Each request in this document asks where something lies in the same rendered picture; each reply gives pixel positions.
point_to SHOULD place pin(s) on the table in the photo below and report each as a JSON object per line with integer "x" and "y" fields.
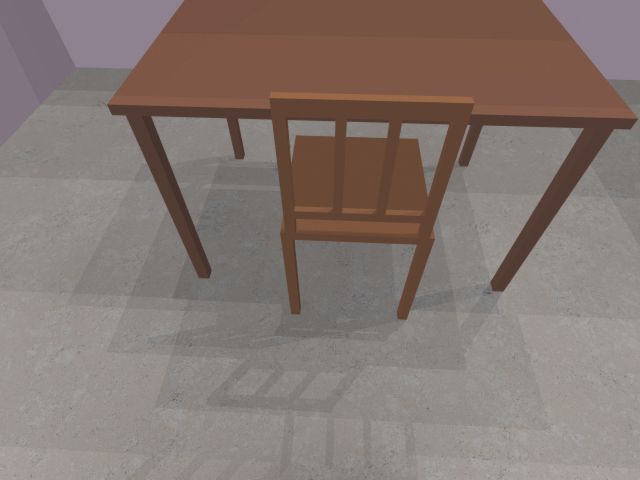
{"x": 223, "y": 58}

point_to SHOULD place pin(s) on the chair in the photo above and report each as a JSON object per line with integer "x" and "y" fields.
{"x": 361, "y": 189}

